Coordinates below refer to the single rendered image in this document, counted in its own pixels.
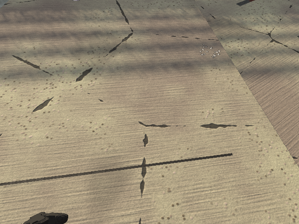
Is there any robot left hand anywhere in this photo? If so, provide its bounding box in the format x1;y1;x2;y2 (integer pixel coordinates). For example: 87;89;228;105
23;212;68;224

